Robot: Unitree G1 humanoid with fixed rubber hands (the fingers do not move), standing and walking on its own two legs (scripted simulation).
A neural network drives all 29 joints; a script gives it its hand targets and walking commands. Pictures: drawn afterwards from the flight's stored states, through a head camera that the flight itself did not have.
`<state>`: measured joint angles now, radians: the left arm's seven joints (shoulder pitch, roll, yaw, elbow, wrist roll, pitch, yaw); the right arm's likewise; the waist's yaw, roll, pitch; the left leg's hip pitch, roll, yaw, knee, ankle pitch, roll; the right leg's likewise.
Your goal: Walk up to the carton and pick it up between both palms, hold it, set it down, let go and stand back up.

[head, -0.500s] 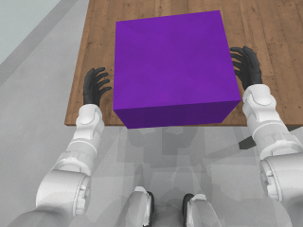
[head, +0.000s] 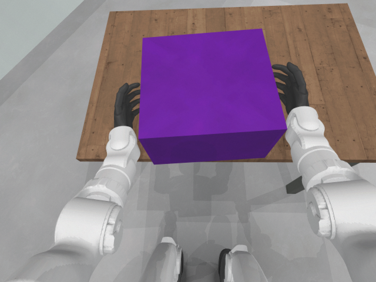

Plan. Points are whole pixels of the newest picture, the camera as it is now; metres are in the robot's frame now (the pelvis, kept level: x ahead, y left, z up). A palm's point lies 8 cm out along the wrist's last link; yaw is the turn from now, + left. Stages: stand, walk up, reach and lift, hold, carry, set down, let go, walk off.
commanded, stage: reach and lift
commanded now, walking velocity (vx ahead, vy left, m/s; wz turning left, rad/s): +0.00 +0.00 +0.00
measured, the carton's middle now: (205, 99) +0.51 +0.04 -0.02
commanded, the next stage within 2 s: none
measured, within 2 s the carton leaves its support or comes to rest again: neither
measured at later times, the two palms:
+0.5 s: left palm (125, 123) +0.42 +0.21 +0.00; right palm (295, 104) +0.49 -0.15 +0.02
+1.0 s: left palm (125, 124) +0.42 +0.21 +0.00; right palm (295, 107) +0.48 -0.15 +0.02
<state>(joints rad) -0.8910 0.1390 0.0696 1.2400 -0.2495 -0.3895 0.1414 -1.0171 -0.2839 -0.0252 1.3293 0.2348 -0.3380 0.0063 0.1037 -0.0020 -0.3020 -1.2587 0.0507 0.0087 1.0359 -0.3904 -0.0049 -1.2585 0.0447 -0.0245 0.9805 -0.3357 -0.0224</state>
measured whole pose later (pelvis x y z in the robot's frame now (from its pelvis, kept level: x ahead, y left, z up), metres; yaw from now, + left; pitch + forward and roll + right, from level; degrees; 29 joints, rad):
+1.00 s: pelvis +0.02 +0.01 +0.03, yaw +0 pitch +35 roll -2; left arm -0.87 0.10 0.29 1.43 -0.06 -0.71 0.11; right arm -1.02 -0.24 -0.37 1.55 -0.18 -0.68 0.00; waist 0.08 0.03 -0.24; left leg -1.14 0.05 0.02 0.87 -0.34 0.01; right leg -1.13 0.04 -0.02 0.80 -0.28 -0.01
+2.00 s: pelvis +0.02 +0.01 +0.03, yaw -1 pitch +35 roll -4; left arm -0.74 0.08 0.15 1.33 -0.16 -0.68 0.13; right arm -0.93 -0.24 -0.22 1.55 -0.10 -0.68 -0.03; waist 0.07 0.02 -0.30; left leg -1.13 0.06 0.02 0.85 -0.34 0.01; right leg -1.10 0.05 -0.03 0.74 -0.25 -0.01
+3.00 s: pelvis +0.01 +0.00 +0.08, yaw +4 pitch +7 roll -1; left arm -0.70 0.13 0.13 0.99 -0.07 0.02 0.12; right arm -0.81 -0.19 -0.12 1.04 0.11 0.10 -0.06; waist -0.01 -0.01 -0.17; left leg -0.44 0.00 -0.03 0.53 -0.22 0.00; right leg -0.43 0.02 -0.02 0.50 -0.20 -0.02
